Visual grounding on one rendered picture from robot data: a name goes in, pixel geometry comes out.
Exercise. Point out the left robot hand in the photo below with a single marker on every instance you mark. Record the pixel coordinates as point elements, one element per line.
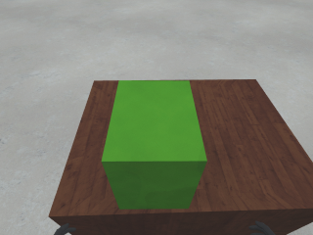
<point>64,229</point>

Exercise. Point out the pedestal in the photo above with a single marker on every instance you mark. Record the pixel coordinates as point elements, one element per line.
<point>256,169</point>

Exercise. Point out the right robot hand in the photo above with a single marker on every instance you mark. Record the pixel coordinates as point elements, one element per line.
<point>260,226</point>

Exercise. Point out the carton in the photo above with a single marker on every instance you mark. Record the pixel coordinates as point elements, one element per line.
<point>154,155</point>

